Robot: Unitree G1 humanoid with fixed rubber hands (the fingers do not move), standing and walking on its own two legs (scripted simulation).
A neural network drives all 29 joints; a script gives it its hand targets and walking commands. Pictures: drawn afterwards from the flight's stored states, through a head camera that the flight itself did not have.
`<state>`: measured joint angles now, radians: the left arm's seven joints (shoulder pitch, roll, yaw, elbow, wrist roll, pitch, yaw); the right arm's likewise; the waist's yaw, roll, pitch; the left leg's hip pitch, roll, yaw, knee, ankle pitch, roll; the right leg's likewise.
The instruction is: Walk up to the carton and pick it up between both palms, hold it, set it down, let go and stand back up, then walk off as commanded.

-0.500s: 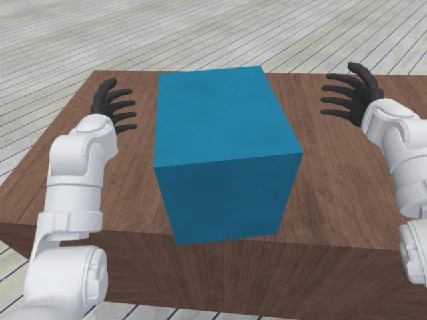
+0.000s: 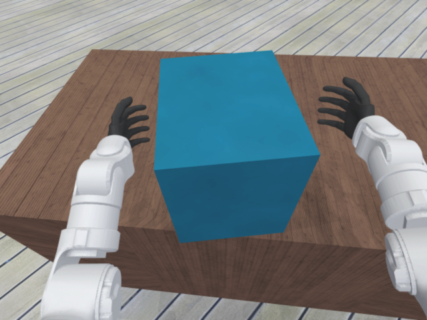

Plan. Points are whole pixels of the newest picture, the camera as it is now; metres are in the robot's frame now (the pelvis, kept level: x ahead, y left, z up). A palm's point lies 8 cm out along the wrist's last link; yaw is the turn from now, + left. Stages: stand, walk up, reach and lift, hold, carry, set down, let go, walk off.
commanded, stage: reach and lift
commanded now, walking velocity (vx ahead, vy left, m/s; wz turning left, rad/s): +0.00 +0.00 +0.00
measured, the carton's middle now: (224, 149) +0.46 +0.05 +0.06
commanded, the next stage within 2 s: none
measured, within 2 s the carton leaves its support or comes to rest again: neither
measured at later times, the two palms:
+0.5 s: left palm (135, 153) +0.40 +0.22 +0.10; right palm (339, 134) +0.47 -0.17 +0.11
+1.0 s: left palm (145, 157) +0.40 +0.20 +0.08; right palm (316, 139) +0.47 -0.13 +0.09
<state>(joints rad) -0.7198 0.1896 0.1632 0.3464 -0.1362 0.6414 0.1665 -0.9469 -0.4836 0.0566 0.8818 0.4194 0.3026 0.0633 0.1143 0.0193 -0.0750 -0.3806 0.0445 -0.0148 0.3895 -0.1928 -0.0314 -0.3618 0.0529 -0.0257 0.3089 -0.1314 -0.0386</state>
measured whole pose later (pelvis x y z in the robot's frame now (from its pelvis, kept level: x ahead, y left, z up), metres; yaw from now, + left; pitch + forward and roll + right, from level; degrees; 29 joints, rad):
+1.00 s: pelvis -0.01 +0.00 +0.00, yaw +1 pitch +17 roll -1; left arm -0.81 0.05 0.17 0.84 -0.04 0.11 0.20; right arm -1.00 -0.28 -0.02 1.18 0.24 0.00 0.00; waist 0.13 0.01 -0.17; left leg -0.54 0.04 -0.03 0.41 -0.17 -0.03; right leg -0.51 0.05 -0.04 0.33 -0.12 -0.04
